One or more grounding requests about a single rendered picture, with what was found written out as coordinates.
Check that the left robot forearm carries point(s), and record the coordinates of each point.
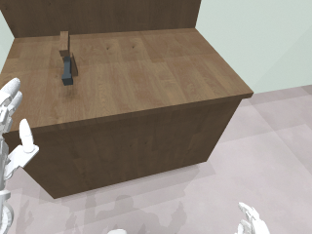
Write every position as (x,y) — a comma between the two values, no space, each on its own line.
(6,212)

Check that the right robot hand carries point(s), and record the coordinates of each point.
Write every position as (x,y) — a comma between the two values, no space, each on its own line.
(254,225)

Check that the counter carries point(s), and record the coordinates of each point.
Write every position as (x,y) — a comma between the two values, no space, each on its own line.
(150,94)

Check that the left robot hand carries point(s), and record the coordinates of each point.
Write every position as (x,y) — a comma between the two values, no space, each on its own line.
(10,99)

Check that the tap lever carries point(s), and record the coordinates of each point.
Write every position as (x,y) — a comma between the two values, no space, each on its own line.
(66,77)

